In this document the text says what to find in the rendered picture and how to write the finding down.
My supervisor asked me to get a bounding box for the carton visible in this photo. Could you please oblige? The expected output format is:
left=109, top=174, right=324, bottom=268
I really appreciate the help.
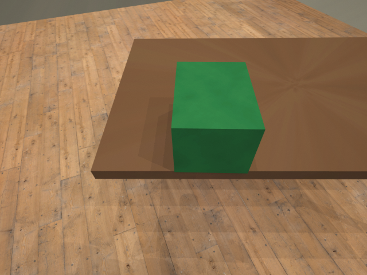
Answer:
left=171, top=62, right=266, bottom=174

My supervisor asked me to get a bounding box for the table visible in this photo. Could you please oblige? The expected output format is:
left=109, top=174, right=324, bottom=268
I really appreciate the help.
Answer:
left=91, top=37, right=367, bottom=179

